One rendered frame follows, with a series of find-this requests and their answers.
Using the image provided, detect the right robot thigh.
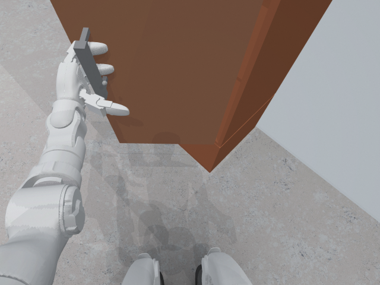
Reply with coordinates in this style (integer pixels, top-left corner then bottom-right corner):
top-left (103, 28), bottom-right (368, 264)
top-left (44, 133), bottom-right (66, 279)
top-left (201, 252), bottom-right (252, 285)

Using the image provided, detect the handle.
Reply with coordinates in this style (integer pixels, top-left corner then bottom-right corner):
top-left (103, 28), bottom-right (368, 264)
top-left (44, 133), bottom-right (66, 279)
top-left (73, 27), bottom-right (108, 100)

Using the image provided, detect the robot left shin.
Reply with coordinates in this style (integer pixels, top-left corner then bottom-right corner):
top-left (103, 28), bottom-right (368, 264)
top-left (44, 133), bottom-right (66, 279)
top-left (138, 253), bottom-right (152, 259)

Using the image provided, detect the robot left upper arm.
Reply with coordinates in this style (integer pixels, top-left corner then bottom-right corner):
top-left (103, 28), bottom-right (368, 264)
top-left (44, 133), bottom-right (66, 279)
top-left (0, 184), bottom-right (85, 285)

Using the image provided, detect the cupboard door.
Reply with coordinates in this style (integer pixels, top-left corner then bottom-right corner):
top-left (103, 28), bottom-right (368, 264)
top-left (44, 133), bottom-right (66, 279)
top-left (50, 0), bottom-right (263, 145)

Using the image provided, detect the robot left forearm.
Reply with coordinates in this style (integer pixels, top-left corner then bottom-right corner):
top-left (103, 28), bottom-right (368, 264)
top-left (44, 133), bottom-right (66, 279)
top-left (5, 99), bottom-right (87, 238)

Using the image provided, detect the robot left hand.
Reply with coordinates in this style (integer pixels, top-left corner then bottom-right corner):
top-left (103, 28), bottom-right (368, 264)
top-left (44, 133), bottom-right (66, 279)
top-left (56, 41), bottom-right (129, 117)

